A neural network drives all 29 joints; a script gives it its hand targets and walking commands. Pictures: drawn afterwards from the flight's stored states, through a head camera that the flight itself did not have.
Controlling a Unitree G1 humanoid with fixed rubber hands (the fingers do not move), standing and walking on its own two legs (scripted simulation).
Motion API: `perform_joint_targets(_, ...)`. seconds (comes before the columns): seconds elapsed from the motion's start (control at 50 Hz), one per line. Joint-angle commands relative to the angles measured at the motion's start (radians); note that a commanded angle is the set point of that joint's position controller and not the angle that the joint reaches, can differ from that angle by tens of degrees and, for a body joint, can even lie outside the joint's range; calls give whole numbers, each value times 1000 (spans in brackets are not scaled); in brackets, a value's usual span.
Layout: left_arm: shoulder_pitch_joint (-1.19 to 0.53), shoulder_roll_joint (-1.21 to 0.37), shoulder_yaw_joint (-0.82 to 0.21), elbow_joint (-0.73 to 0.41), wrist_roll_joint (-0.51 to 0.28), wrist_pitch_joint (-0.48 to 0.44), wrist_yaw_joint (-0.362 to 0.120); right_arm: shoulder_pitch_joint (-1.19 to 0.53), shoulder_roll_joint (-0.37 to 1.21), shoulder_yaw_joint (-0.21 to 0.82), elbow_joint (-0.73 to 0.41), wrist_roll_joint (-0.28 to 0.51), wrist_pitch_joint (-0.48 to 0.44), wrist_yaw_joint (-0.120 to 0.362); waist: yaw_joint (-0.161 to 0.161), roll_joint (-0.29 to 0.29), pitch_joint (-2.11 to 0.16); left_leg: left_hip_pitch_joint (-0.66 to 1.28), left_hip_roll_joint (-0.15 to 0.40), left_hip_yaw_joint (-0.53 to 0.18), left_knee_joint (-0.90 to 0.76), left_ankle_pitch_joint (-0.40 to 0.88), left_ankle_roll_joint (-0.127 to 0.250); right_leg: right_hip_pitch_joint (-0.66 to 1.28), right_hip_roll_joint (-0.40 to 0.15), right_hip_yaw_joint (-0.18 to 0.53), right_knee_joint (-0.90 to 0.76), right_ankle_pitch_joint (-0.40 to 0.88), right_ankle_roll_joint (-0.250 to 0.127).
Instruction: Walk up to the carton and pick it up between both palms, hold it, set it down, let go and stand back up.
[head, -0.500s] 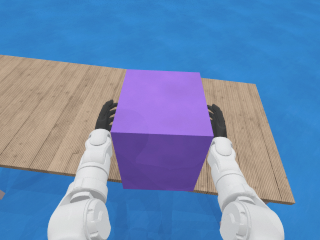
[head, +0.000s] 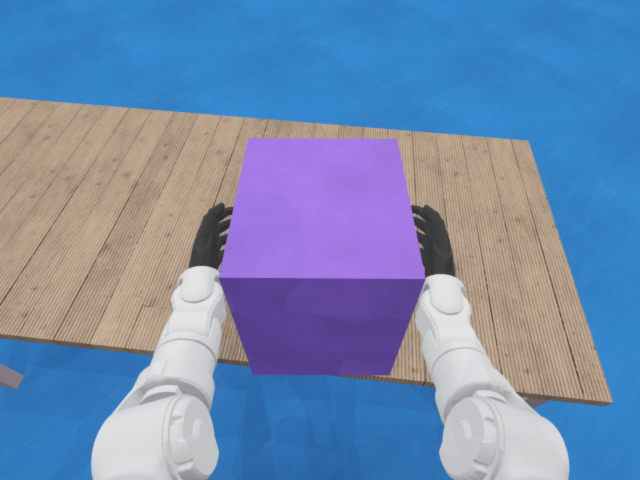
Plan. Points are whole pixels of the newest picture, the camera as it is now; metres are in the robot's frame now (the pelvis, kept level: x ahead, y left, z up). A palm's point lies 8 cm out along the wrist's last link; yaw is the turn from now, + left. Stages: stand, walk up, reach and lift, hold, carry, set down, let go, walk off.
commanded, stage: set down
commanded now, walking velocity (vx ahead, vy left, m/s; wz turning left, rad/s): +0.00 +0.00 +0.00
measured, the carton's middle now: (321, 261) +0.43 +0.07 -0.03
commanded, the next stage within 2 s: none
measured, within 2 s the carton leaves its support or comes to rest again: rests again in 0.56 s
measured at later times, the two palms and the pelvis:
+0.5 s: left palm (209, 269) +0.36 +0.21 +0.02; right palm (435, 271) +0.41 -0.09 +0.02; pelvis -0.01 -0.01 +0.00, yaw +0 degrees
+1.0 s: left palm (208, 270) +0.36 +0.21 +0.01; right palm (434, 275) +0.40 -0.09 +0.02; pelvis -0.02 +0.00 +0.00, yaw +0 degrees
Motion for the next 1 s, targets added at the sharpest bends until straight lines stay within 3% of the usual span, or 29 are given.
perform_joint_targets(0.0,-612,-480,-245,-88,31,-110,-87,-623,582,335,-11,-76,-85,139,48,18,-634,236,33,21,85,761,-55,302,-57,9,109,603,56)
perform_joint_targets(0.08,-601,-445,-208,-43,37,-130,-97,-619,607,359,14,-86,-97,127,61,-28,-627,81,22,27,45,642,-25,419,-77,31,150,711,70)
perform_joint_targets(0.12,-590,-438,-214,-30,45,-146,-96,-618,620,358,18,-90,-104,124,50,-32,-637,64,25,34,45,638,-15,411,-77,43,156,731,65)
perform_joint_targets(0.16,-579,-440,-205,-6,36,-159,-96,-622,597,368,37,-90,-114,125,61,-17,-642,60,28,27,54,655,-22,406,-82,39,163,740,66)
perform_joint_targets(0.18,-586,-447,-210,8,40,-167,-96,-611,607,362,49,-92,-119,123,38,-37,-624,43,29,27,52,629,-21,406,-79,39,163,740,59)
perform_joint_targets(0.2,-564,-434,-183,42,47,-174,-106,-608,612,369,55,-95,-121,120,57,-54,-597,9,29,33,41,579,-10,419,-95,42,161,748,69)
perform_joint_targets(0.24,-596,-414,-178,59,33,-185,-108,-600,602,355,89,-103,-119,116,53,-60,-586,13,29,31,31,544,-3,430,-87,32,170,700,67)
perform_joint_targets(0.3,-609,-417,-184,37,36,-198,-104,-598,580,309,103,-117,-117,118,22,-23,-607,49,35,33,33,543,-10,348,-79,32,136,615,61)
perform_joint_targets(0.34,-620,-411,-184,64,45,-199,-99,-610,576,303,119,-125,-118,124,38,-2,-619,89,42,36,51,579,-11,304,-71,21,131,551,50)
perform_joint_targets(0.36,-608,-423,-177,61,45,-201,-99,-604,570,290,123,-122,-118,126,31,-3,-588,83,43,34,52,576,-15,282,-77,21,127,546,45)
perform_joint_targets(0.4,-614,-397,-160,76,57,-208,-101,-605,572,290,105,-134,-115,127,32,-15,-602,35,37,37,39,507,-8,313,-93,39,142,571,55)
perform_joint_targets(0.42,-625,-384,-148,84,61,-208,-101,-603,586,281,117,-139,-111,126,48,-32,-591,-4,32,43,31,480,5,350,-89,40,143,567,54)
perform_joint_targets(0.44,-629,-391,-145,77,71,-211,-100,-602,575,277,101,-142,-115,128,40,-9,-595,-11,34,46,21,461,1,352,-96,40,148,582,56)
perform_joint_targets(0.48,-631,-397,-144,94,74,-207,-95,-614,565,245,122,-152,-109,134,21,-7,-580,8,33,47,30,484,-5,317,-83,28,138,519,44)
perform_joint_targets(0.5,-650,-394,-147,66,70,-212,-94,-620,574,248,110,-159,-112,134,43,-5,-612,17,30,47,34,498,-1,326,-82,27,141,532,47)
perform_joint_targets(0.56,-644,-387,-135,89,80,-207,-93,-605,575,219,124,-162,-97,139,23,6,-585,-2,35,47,34,461,3,295,-82,31,136,467,40)
perform_joint_targets(0.6,-652,-380,-120,94,81,-207,-91,-611,570,208,110,-183,-96,145,33,0,-600,15,37,43,26,444,7,285,-83,19,138,452,52)
perform_joint_targets(0.64,-630,-381,-113,102,89,-206,-87,-595,547,186,113,-186,-91,150,19,-4,-597,17,36,49,35,463,0,260,-80,15,136,457,45)
perform_joint_targets(0.68,-641,-390,-108,91,100,-199,-88,-603,560,182,101,-201,-86,157,22,19,-580,55,34,45,33,456,6,241,-82,5,121,394,46)
perform_joint_targets(0.8,-610,-367,-82,101,110,-189,-86,-584,553,156,99,-202,-59,161,22,-20,-548,23,40,47,27,409,13,259,-87,10,133,378,52)
perform_joint_targets(0.96,-576,-379,-87,80,116,-174,-79,-540,539,147,83,-205,-53,174,27,11,-546,150,51,35,75,579,-3,127,-65,-6,107,317,43)
perform_joint_targets(0.98,-573,-380,-83,79,121,-171,-77,-530,527,141,86,-208,-53,175,16,21,-532,181,54,25,77,598,-6,102,-60,-11,96,290,41)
